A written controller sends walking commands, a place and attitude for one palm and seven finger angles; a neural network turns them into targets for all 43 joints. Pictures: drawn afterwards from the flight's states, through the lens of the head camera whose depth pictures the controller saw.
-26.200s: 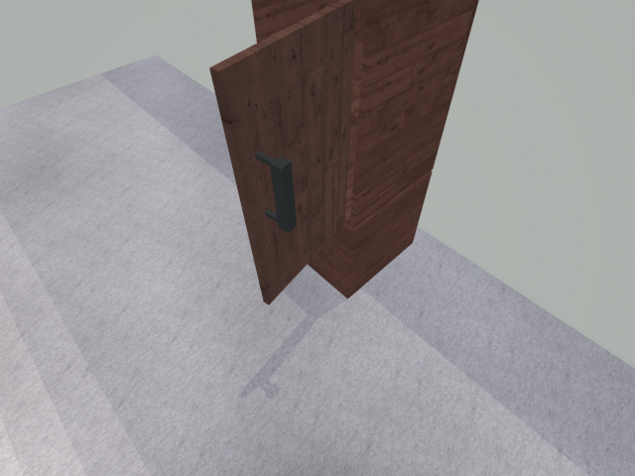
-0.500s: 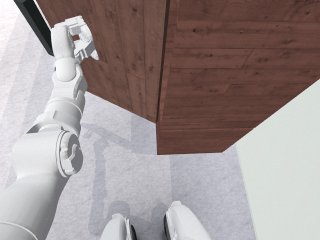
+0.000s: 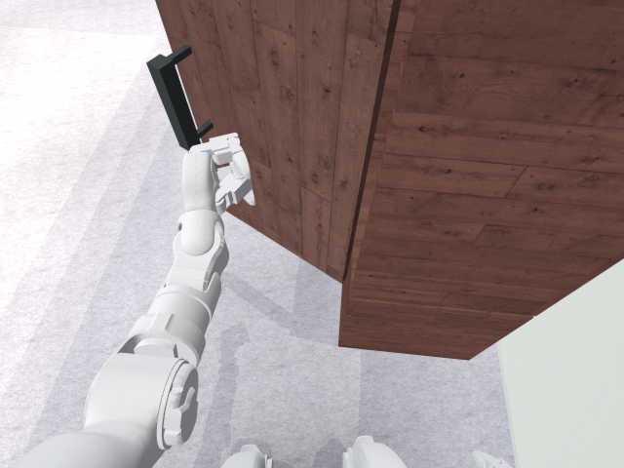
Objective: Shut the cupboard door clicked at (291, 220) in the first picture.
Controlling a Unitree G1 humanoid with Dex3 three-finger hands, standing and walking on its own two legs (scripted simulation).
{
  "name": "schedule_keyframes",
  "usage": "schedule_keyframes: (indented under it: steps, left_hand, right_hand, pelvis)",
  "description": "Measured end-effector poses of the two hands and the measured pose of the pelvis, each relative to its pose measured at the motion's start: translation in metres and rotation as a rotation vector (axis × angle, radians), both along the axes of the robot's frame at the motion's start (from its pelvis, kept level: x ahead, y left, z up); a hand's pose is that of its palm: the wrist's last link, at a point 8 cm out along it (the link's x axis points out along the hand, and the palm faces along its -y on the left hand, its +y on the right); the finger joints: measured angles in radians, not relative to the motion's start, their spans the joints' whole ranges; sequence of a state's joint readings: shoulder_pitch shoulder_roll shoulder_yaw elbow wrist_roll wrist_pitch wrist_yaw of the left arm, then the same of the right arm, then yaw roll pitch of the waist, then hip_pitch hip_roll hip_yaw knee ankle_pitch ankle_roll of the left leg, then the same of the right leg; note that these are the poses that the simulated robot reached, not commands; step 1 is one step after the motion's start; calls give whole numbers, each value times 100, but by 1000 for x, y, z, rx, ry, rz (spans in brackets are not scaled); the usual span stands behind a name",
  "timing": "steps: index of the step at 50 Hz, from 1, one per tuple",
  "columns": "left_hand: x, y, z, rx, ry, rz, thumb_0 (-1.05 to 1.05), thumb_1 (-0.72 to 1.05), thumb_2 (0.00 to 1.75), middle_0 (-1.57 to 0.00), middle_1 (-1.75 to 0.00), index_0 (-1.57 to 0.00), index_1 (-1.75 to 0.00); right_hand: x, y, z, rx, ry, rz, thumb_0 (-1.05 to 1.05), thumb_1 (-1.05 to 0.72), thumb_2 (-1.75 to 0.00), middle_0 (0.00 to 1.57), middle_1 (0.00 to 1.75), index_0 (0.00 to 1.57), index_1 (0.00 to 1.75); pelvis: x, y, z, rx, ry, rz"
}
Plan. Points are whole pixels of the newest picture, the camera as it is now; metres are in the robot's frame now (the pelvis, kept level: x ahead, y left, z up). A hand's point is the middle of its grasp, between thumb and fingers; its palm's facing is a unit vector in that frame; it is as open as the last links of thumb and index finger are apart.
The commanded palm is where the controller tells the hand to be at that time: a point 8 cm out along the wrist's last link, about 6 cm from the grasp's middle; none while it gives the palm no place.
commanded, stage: draw the hand back to the body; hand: left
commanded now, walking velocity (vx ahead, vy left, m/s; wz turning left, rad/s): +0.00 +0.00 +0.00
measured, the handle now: (187, 100) +0.63 +0.17 +0.07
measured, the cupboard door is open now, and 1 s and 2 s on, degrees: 61 61 61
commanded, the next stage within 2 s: step back with the hand held close in 1.62 s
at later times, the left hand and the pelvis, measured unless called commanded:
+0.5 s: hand (169, 222) +0.37 +0.14 +0.13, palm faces +0.03 -1.00 -0.02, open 3.1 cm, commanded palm +0.32 +0.19 +0.14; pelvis +0.00 +0.00 +0.03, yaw -1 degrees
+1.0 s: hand out of the picture +0.25 +0.24 +0.19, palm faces +0.31 -0.90 -0.30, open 4.3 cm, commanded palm +0.20 +0.28 +0.20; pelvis +0.01 +0.02 +0.06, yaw +1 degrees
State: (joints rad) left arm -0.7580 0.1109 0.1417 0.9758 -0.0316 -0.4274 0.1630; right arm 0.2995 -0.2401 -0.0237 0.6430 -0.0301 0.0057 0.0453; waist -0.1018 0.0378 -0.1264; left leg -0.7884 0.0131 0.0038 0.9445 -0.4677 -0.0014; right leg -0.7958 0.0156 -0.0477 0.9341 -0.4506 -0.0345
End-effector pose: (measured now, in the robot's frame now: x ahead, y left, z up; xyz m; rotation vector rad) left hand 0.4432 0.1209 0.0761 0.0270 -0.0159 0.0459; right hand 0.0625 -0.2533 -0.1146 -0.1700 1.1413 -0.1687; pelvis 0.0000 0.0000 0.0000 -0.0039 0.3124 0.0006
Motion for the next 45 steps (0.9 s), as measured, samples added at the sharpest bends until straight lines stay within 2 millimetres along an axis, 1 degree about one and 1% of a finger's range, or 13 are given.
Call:
schedule_keyframes:
  steps: [4,6,8,14,17,19,23,28,29,33,38,41,45]
  left_hand:
    - [2,0,7,-2,-20,-2,2,90,90,-131,-150,-131,-150]
    - [0,3,12,-5,-34,-2,2,90,90,-130,-150,-130,-150]
    - [-6,10,16,-5,-39,1,2,90,90,-130,-150,-130,-150]
    - [-39,37,24,1,-13,19,2,90,90,-130,-150,-130,-150]
    - [-57,50,32,-2,-24,23,2,90,90,-130,-150,-130,-150]
    - [-69,56,40,0,-47,15,2,90,90,-130,-150,-130,-150]
    - [-91,65,53,0,-64,-9,2,90,90,-130,-150,-130,-150]
    - [-116,78,62,0,-44,-14,1,90,90,-128,-147,-128,-148]
    - [-121,81,65,29,-40,-9,1,90,90,-127,-146,-127,-146]
    - [-145,93,79,145,-25,23,2,90,90,-120,-139,-120,-139]
    - [-172,115,94,206,-18,100,2,89,90,-109,-126,-109,-127]
    - [-188,128,102,224,-21,148,2,89,90,-101,-118,-101,-118]
    - [-210,143,112,252,-30,204,2,89,90,-91,-106,-91,-107]
  right_hand:
    - [4,5,-2,8,-22,9,0,-90,-90,20,30,20,30]
    - [1,6,-3,16,-21,0,0,-90,-90,20,30,20,30]
    - [-4,8,-1,28,-18,-16,0,-90,-90,20,30,20,30]
    - [-19,10,10,44,-7,-53,1,-90,-90,20,30,20,30]
    - [-19,8,17,29,-19,-55,1,-90,-90,20,30,20,30]
    - [-14,6,22,16,-42,-52,1,-90,-90,20,30,20,30]
    - [5,4,33,-5,-114,-35,1,-90,-90,20,30,20,30]
    - [42,8,50,-15,-249,-3,1,-90,-90,20,30,20,30]
    - [51,10,54,-16,-275,1,1,-90,-90,20,30,20,30]
    - [83,22,73,-18,-356,17,1,-90,-90,20,30,20,30]
    - [116,42,92,-5,-430,78,1,-90,-90,20,30,20,30]
    - [129,54,99,10,-457,117,1,-90,-90,20,30,20,30]
    - [138,67,103,29,-472,157,1,-90,-90,20,30,20,30]
  pelvis:
    - [-4,-1,-2,2,-2,2]
    - [-5,-1,-1,4,-6,-5]
    - [-4,0,2,7,-17,-15]
    - [-2,0,16,8,-79,-27]
    - [-2,0,22,5,-112,-22]
    - [-2,1,25,2,-132,-18]
    - [-3,3,30,0,-170,-12]
    - [-5,7,35,0,-214,-10]
    - [-5,7,36,2,-226,-11]
    - [-2,10,45,6,-275,-10]
    - [1,13,53,4,-324,-1]
    - [3,15,56,4,-344,3]
    - [7,18,59,3,-363,8]
